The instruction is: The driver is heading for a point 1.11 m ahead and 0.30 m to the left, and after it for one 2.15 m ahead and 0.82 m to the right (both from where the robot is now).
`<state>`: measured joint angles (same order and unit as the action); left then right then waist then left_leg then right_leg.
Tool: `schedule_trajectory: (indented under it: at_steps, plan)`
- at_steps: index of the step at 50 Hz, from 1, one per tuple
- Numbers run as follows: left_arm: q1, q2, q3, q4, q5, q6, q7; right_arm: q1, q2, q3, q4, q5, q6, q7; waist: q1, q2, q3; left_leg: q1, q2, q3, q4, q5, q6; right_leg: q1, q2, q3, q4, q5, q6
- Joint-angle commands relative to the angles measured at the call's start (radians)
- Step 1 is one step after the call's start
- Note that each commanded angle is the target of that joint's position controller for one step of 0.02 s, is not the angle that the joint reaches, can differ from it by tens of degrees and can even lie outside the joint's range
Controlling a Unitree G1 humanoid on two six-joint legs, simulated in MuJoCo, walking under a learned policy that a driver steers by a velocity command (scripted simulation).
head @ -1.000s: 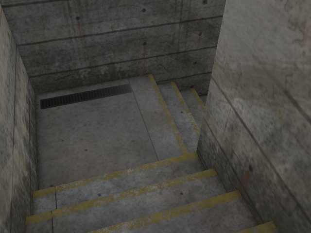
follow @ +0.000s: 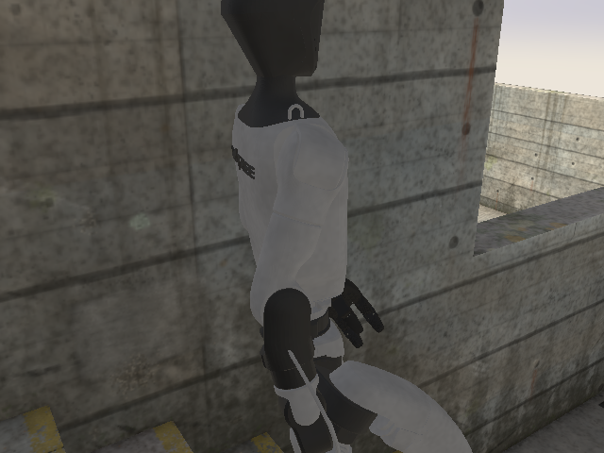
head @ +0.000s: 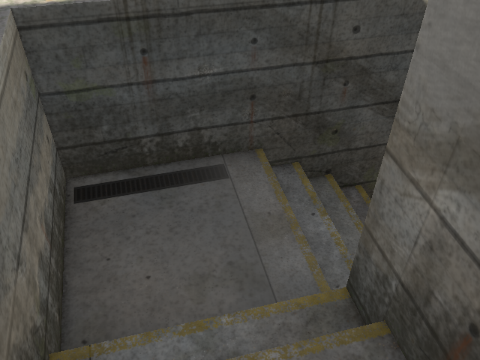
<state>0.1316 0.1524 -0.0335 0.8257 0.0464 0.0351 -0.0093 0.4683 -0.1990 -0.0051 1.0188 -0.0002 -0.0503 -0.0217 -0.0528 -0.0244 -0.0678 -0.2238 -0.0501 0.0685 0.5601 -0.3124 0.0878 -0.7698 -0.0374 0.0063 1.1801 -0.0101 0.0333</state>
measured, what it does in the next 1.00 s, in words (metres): goes down, turning left: right foot, then left foot 0.18 m lower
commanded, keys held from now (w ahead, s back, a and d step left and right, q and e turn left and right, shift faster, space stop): w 0.30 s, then w+q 0.70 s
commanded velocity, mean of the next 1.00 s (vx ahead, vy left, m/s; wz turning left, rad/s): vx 0.48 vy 0.00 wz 0.28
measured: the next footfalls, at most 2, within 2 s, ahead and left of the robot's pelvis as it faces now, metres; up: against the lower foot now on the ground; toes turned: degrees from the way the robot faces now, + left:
right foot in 0.18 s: +0.15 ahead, -0.15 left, +0.00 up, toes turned -3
left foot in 0.68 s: +0.41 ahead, -0.02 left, -0.18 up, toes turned +11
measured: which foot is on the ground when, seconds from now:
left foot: down 0.00-0.18, up 0.20-0.66, down 0.68-1.00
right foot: up 0.00-0.16, down 0.18-0.70, up 0.72-1.00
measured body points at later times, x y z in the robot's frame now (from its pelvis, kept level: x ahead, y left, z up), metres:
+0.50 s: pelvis +0.21 -0.08 -0.03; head +0.23 -0.10 +0.42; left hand +0.09 +0.16 -0.16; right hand +0.28 -0.35 -0.17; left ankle +0.36 +0.06 -0.71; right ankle +0.11 -0.15 -0.73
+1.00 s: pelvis +0.46 -0.06 -0.21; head +0.45 -0.05 +0.24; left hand +0.48 +0.22 -0.34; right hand +0.48 -0.30 -0.35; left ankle +0.37 -0.03 -0.91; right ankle +0.69 -0.18 -0.86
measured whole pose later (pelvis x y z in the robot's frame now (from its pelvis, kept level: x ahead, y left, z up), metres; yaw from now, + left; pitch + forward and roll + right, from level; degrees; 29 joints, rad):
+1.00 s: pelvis +0.46 -0.06 -0.21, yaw +19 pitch -1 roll +0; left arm 0.19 0.23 0.06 0.91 0.06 -0.01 0.00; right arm 0.48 -0.18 -0.02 1.02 0.00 -0.04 -0.03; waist -0.03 -0.02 -0.02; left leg -0.22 -0.18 -0.08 0.80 -0.54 0.14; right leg -0.74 -0.08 0.09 0.93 0.31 0.01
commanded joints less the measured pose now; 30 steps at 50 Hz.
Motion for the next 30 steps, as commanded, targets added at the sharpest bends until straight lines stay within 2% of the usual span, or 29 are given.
schedule_trajectory:
  at_steps: [1, 2, 3, 4, 5, 6, 7, 8, 9, 10, 11, 12, 13, 14, 15, 16, 17, 18, 19, 20, 21, 22, 23, 24, 25, 26, 28, 29, 30]
  plan:
    - [-0.169, 0.092, 0.027, -0.092, -0.023, -0.023, -0.001, 0.101, -0.130, -0.033, -0.036, -0.012, 0.012, 0.003, -0.051, 0.081, 0.237, 0.079, 0.305, -0.375, -0.327, -0.320, 0.184, -0.178, -0.018, -0.015, -0.242, -0.145, -0.006]
    - [-0.206, 0.071, 0.027, -0.089, -0.027, -0.031, -0.010, 0.111, -0.139, -0.038, -0.050, -0.020, 0.014, 0.007, -0.082, 0.090, 0.242, 0.044, 0.304, -0.370, -0.345, -0.260, 0.194, -0.058, -0.010, -0.034, -0.315, -0.180, -0.006]
    - [-0.151, 0.072, 0.036, -0.059, -0.017, -0.034, -0.011, 0.111, -0.162, -0.047, -0.038, -0.029, 0.008, 0.010, -0.053, 0.132, 0.213, 0.031, 0.340, -0.379, -0.312, -0.163, 0.210, 0.032, -0.026, 0.008, -0.189, -0.080, -0.031]
    - [-0.125, 0.089, 0.039, -0.056, -0.012, -0.036, -0.011, 0.098, -0.152, -0.042, -0.037, -0.030, 0.005, 0.009, -0.032, 0.124, 0.205, 0.040, 0.340, -0.358, -0.282, -0.132, 0.209, 0.039, -0.034, 0.016, -0.213, -0.122, -0.043]
    - [-0.151, 0.082, 0.034, -0.068, -0.031, -0.040, -0.017, 0.083, -0.142, -0.038, -0.061, -0.024, 0.015, 0.008, -0.051, 0.093, 0.211, 0.026, 0.290, -0.297, -0.281, -0.123, 0.190, 0.098, -0.002, -0.049, -0.431, -0.326, -0.035]
    - [-0.132, 0.071, 0.034, -0.055, -0.032, -0.039, -0.018, 0.082, -0.174, -0.048, -0.066, -0.022, 0.015, 0.011, -0.058, 0.106, 0.214, -0.033, 0.284, -0.284, -0.267, -0.020, 0.188, 0.257, 0.047, -0.113, -0.462, -0.413, -0.041]
    - [0.029, 0.073, 0.042, 0.008, -0.020, -0.039, -0.014, 0.034, -0.188, -0.056, -0.070, -0.007, 0.011, 0.014, 0.017, 0.127, 0.176, -0.123, 0.309, -0.265, -0.201, 0.130, 0.176, 0.462, 0.036, -0.093, -0.390, -0.200, -0.065]
    - [0.139, 0.084, 0.056, 0.038, -0.032, -0.043, -0.012, 0.002, -0.194, -0.059, -0.091, -0.015, 0.017, 0.013, 0.087, 0.072, 0.141, -0.150, 0.233, -0.203, -0.081, 0.086, 0.136, 0.577, 0.102, -0.133, -0.609, -0.453, -0.059]
    - [0.279, 0.126, 0.077, 0.087, -0.023, -0.055, 0.000, 0.007, -0.154, -0.055, -0.090, -0.022, 0.007, 0.017, 0.146, -0.026, 0.086, -0.260, 0.170, -0.120, 0.181, 0.160, 0.086, 0.822, 0.018, 0.003, -0.656, -0.369, -0.076]
    - [0.439, 0.229, 0.093, 0.107, -0.027, -0.075, 0.015, 0.020, -0.059, -0.038, -0.125, -0.039, 0.006, 0.021, 0.144, -0.270, 0.008, -0.478, 0.080, -0.066, 0.564, -0.299, 0.030, 0.977, -0.287, 0.445, -0.756, -0.325, -0.130]
    - [0.512, 0.290, 0.104, 0.146, -0.058, -0.065, 0.012, 0.007, -0.117, -0.061, -0.137, -0.017, 0.000, 0.024, 0.165, -0.235, 0.029, -0.728, -0.074, -0.204, 0.617, -0.313, 0.029, 1.006, -0.317, 0.706, -0.866, -0.289, -0.235]
    - [0.488, 0.266, 0.100, 0.161, -0.056, -0.067, 0.015, -0.048, -0.139, -0.071, -0.147, -0.021, 0.001, 0.021, 0.137, -0.117, 0.116, -0.802, -0.023, -0.262, 0.671, -0.260, 0.033, 0.975, -0.320, 0.624, -0.822, -0.274, -0.267]
    - [0.443, 0.223, 0.095, 0.163, -0.048, -0.074, 0.014, -0.055, -0.139, -0.075, -0.139, -0.038, 0.009, 0.022, 0.114, -0.081, 0.148, -0.797, 0.005, -0.248, 0.687, -0.204, 0.027, 0.905, -0.302, 0.506, -0.782, -0.172, -0.262]
    - [0.383, 0.190, 0.088, 0.154, -0.034, -0.074, 0.010, -0.044, -0.124, -0.077, -0.110, -0.042, 0.021, 0.021, 0.075, -0.057, 0.137, -0.711, 0.039, -0.231, 0.668, -0.131, 0.012, 0.804, -0.253, 0.406, -0.771, -0.115, -0.239]
    - [0.318, 0.165, 0.083, 0.137, -0.030, -0.075, 0.014, -0.021, -0.120, -0.082, -0.096, -0.044, 0.037, 0.024, 0.028, -0.078, 0.132, -0.615, 0.066, -0.211, 0.625, -0.051, -0.007, 0.697, -0.212, 0.319, -0.780, -0.031, -0.217]
    - [0.307, 0.163, 0.084, 0.132, -0.016, -0.084, 0.014, -0.010, -0.108, -0.082, -0.074, -0.041, 0.048, 0.030, 0.024, -0.078, 0.115, -0.540, 0.044, -0.188, 0.631, 0.041, -0.017, 0.632, -0.176, 0.237, -0.783, 0.081, -0.223]
    - [0.321, 0.169, 0.087, 0.138, -0.018, -0.092, 0.016, 0.001, -0.107, -0.085, -0.062, -0.050, 0.060, 0.034, 0.007, -0.090, 0.089, -0.510, 0.039, -0.210, 0.661, 0.112, -0.008, 0.629, -0.184, 0.213, -0.753, 0.181, -0.226]
    - [0.328, 0.163, 0.085, 0.146, -0.023, -0.098, 0.017, -0.020, -0.112, -0.087, -0.059, -0.046, 0.068, 0.031, 0.006, -0.079, 0.092, -0.493, 0.031, -0.206, 0.654, 0.164, -0.010, 0.609, -0.175, 0.165, -0.733, 0.269, -0.202]
    - [0.298, 0.134, 0.077, 0.156, -0.034, -0.114, 0.021, -0.058, -0.113, -0.092, -0.064, -0.044, 0.066, 0.037, -0.025, -0.052, 0.107, -0.477, 0.038, -0.236, 0.540, 0.308, -0.011, 0.588, -0.124, 0.092, -0.719, 0.182, -0.152]
    - [0.306, 0.129, 0.076, 0.163, -0.041, -0.123, 0.024, -0.087, -0.102, -0.087, -0.066, -0.045, 0.066, 0.041, -0.018, -0.072, 0.108, -0.456, 0.030, -0.210, 0.479, 0.407, -0.006, 0.577, -0.118, 0.071, -0.698, 0.167, -0.134]
    - [0.282, 0.124, 0.074, 0.147, -0.042, -0.128, 0.028, -0.143, -0.093, -0.079, -0.087, -0.038, 0.053, 0.050, -0.018, -0.040, 0.131, -0.344, 0.014, -0.152, 0.318, 0.591, -0.003, 0.438, -0.067, -0.027, -0.672, 0.037, -0.118]
    - [0.301, 0.108, 0.066, 0.163, -0.049, -0.132, 0.034, -0.214, -0.062, -0.066, -0.102, -0.050, 0.045, 0.061, 0.013, -0.049, 0.117, -0.270, -0.009, -0.111, 0.256, 0.775, 0.000, 0.386, -0.066, -0.039, -0.649, -0.045, -0.108]
    - [0.317, 0.116, 0.065, 0.170, -0.051, -0.133, 0.039, -0.249, -0.035, -0.054, -0.105, -0.044, 0.039, 0.072, 0.027, -0.050, 0.118, -0.211, -0.011, -0.088, 0.215, 0.871, 0.008, 0.348, -0.063, -0.041, -0.623, -0.136, -0.108]
    - [0.339, 0.127, 0.065, 0.169, -0.045, -0.133, 0.045, -0.273, -0.033, -0.049, -0.106, -0.045, 0.039, 0.077, 0.040, -0.047, 0.119, -0.195, -0.016, -0.081, 0.194, 0.915, 0.011, 0.351, -0.080, -0.027, -0.592, -0.198, -0.119]
    - [0.351, 0.134, 0.065, 0.177, -0.040, -0.130, 0.046, -0.302, -0.031, -0.042, -0.112, -0.046, 0.039, 0.075, 0.051, -0.055, 0.145, -0.188, -0.015, -0.071, 0.176, 0.910, 0.014, 0.338, -0.088, -0.022, -0.554, -0.201, -0.126]
    - [0.384, 0.129, 0.062, 0.184, -0.028, -0.130, 0.044, -0.328, -0.036, -0.037, -0.124, -0.047, 0.040, 0.070, 0.075, -0.049, 0.173, -0.196, -0.016, -0.050, 0.132, 0.878, 0.014, 0.356, -0.085, -0.026, -0.506, -0.186, -0.132]
    - [0.439, 0.131, 0.060, 0.207, -0.004, -0.119, 0.048, -0.404, -0.037, -0.030, -0.151, -0.038, 0.044, 0.061, 0.124, -0.035, 0.233, -0.209, 0.000, 0.001, 0.040, 0.819, 0.015, 0.398, -0.110, -0.025, -0.412, -0.176, -0.145]
    - [0.461, 0.125, 0.058, 0.223, 0.001, -0.107, 0.060, -0.428, -0.030, -0.025, -0.161, -0.025, 0.047, 0.054, 0.147, -0.029, 0.260, -0.236, 0.019, -0.006, -0.037, 0.786, 0.015, 0.456, -0.118, -0.022, -0.348, -0.115, -0.147]
    - [0.485, 0.122, 0.054, 0.237, 0.007, -0.093, 0.071, -0.433, -0.019, -0.021, -0.164, -0.024, 0.046, 0.050, 0.171, -0.015, 0.274, -0.267, 0.036, -0.010, -0.114, 0.741, 0.024, 0.531, -0.125, -0.013, -0.283, -0.039, -0.155]
Keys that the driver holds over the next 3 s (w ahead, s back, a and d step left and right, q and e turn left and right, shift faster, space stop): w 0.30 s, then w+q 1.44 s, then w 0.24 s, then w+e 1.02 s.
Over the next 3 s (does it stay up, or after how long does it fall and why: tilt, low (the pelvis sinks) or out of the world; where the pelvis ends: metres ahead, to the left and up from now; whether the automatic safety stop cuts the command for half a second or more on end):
stays up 1.46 0.42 -0.72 its command is cut before an obstacle after 2.0 s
